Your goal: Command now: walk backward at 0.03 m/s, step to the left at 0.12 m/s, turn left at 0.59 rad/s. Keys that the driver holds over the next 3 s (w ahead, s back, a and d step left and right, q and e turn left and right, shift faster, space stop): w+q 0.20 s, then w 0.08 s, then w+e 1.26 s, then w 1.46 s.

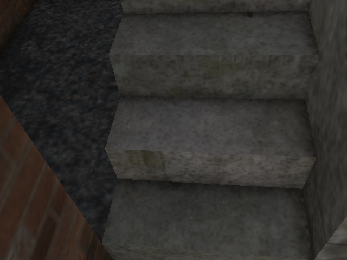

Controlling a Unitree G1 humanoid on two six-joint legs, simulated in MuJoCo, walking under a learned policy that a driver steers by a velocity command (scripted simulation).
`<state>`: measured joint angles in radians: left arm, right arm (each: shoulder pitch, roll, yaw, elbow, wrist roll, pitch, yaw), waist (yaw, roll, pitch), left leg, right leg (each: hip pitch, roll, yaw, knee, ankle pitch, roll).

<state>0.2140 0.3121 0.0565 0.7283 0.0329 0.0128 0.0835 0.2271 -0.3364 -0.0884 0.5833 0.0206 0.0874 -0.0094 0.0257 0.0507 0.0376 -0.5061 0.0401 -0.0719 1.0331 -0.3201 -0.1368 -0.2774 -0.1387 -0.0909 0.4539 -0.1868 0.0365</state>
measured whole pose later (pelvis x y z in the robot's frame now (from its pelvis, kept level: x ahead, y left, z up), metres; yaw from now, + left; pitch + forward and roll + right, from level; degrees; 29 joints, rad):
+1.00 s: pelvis -0.07 +0.15 -0.01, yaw -7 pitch +2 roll +2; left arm 0.13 0.36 0.08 0.57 -0.02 0.07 0.05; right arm 0.21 -0.31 -0.09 0.70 0.02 0.00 -0.01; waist 0.01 -0.04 0.07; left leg -0.33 -0.03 -0.09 0.63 -0.36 -0.14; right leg -0.37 -0.01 0.18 0.59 -0.26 0.04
